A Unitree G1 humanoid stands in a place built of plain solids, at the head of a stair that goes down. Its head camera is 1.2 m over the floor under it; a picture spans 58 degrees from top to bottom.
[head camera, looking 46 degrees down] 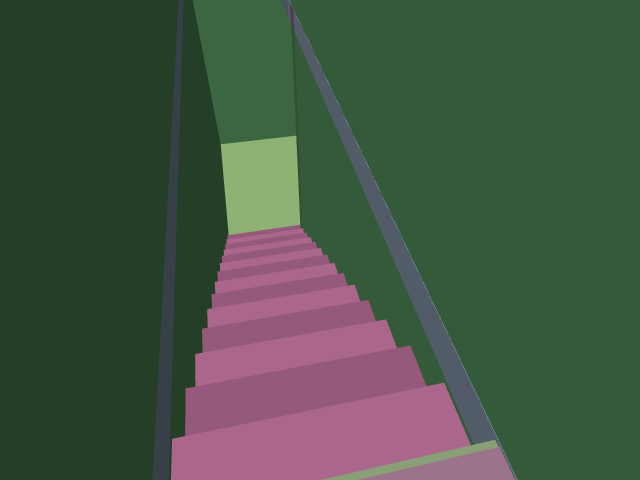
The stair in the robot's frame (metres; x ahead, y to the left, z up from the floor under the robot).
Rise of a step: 0.18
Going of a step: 0.25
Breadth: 0.89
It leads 12 degrees to the left of straight ahead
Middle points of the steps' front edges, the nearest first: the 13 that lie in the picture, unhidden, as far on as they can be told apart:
0.58 0.02 -0.18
0.82 0.07 -0.36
1.07 0.12 -0.54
1.31 0.17 -0.72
1.56 0.22 -0.90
1.80 0.27 -1.08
2.05 0.33 -1.26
2.29 0.38 -1.44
2.54 0.43 -1.62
2.78 0.48 -1.80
3.03 0.53 -1.98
3.27 0.58 -2.16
3.52 0.63 -2.34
